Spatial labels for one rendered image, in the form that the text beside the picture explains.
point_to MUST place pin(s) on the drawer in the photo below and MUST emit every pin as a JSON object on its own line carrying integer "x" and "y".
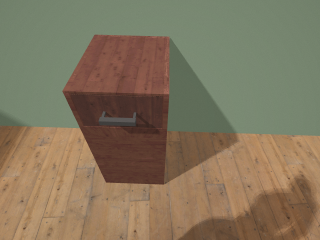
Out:
{"x": 148, "y": 109}

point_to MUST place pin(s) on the cabinet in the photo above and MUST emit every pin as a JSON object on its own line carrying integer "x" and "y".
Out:
{"x": 125, "y": 65}

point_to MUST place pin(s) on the handle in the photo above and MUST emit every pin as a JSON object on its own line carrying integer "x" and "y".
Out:
{"x": 117, "y": 121}

